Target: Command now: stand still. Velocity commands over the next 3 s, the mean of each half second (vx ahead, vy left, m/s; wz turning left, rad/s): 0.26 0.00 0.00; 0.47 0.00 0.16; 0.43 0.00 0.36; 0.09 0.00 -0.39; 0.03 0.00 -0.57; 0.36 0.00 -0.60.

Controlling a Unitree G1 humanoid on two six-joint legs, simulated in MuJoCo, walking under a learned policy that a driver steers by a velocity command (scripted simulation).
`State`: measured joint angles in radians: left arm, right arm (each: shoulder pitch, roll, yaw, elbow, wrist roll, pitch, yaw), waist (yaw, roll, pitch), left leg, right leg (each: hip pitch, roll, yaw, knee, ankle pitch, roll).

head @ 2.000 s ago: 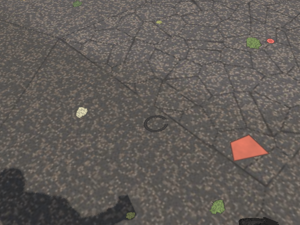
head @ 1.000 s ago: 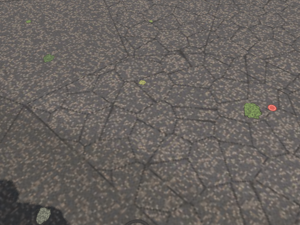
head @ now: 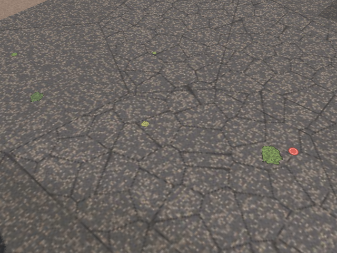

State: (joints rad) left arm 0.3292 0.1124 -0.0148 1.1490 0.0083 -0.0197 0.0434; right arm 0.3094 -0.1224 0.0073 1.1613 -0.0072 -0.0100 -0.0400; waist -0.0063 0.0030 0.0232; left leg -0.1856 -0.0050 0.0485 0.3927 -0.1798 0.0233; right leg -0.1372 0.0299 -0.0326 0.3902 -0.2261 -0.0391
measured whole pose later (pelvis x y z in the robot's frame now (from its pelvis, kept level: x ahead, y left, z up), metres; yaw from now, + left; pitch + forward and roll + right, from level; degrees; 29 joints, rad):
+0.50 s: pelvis +0.11 +0.05 +0.00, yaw +0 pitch +0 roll -1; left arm 0.30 0.19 0.05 1.06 0.04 -0.06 -0.02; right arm 0.44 -0.14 -0.04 1.09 -0.02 -0.08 -0.01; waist -0.01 -0.03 -0.01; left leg -0.11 -0.04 0.08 0.36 -0.27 0.08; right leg -0.43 -0.03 -0.04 1.02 -0.29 -0.09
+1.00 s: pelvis +0.38 +0.02 -0.01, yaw +7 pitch +0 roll -1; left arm 0.24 0.20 0.06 1.01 0.02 -0.09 0.01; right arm 0.31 -0.19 -0.06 1.01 -0.03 -0.06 0.01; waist -0.01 0.03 0.06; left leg -0.46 0.05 0.00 1.19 -0.27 0.11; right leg -0.22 0.04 -0.19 0.40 -0.19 -0.10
